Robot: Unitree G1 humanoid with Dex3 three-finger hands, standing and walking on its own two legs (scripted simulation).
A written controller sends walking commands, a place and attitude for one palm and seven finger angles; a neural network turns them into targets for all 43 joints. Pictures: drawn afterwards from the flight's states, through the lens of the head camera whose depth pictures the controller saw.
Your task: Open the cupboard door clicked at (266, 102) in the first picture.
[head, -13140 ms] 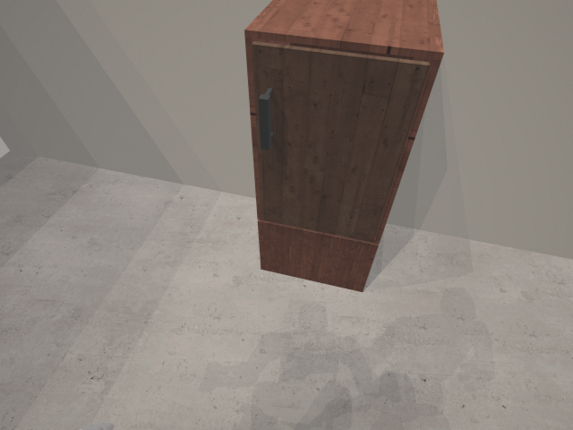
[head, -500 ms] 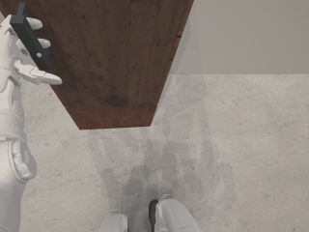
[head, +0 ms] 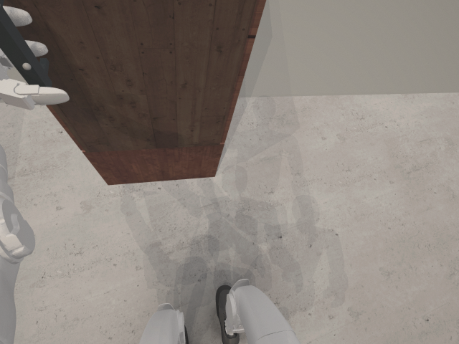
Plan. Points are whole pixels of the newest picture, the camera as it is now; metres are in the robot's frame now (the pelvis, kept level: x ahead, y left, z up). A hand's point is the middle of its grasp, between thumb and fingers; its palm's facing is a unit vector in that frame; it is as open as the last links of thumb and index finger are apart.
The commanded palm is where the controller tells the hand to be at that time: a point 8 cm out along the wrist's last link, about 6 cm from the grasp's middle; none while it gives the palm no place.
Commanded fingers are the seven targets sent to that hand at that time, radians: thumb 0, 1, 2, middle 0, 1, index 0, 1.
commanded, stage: close the thumb around the handle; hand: left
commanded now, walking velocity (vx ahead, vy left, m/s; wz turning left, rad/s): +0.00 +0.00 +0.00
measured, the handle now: (22, 44) +0.58 +0.25 +0.07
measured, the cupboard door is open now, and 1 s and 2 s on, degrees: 0 9 49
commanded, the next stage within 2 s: pull the door open along its arc in 0.50 s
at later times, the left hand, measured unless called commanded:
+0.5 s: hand (34, 68) +0.53 +0.23 +0.08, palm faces -0.03 -1.00 -0.01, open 5.7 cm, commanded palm +0.52 +0.27 +0.07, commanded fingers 0.00 0.90 0.90 -0.40 -1.35 -0.40 -1.35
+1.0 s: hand (39, 103) +0.47 +0.22 +0.07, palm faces -0.02 -1.00 -0.02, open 5.9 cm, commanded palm +0.41 +0.26 +0.07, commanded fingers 0.00 0.90 0.90 -0.40 -1.35 -0.40 -1.35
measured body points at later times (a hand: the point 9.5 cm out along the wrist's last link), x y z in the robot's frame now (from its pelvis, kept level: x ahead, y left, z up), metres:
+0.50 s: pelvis +0.01 +0.01 +0.00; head +0.16 +0.04 +0.42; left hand +0.53 +0.29 +0.08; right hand -0.01 -0.25 -0.09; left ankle -0.04 +0.08 -0.67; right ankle +0.06 -0.11 -0.67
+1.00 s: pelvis +0.02 +0.01 +0.02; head +0.14 +0.03 +0.45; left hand +0.47 +0.27 +0.08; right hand +0.03 -0.25 -0.09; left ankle -0.04 +0.08 -0.67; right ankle +0.05 -0.11 -0.67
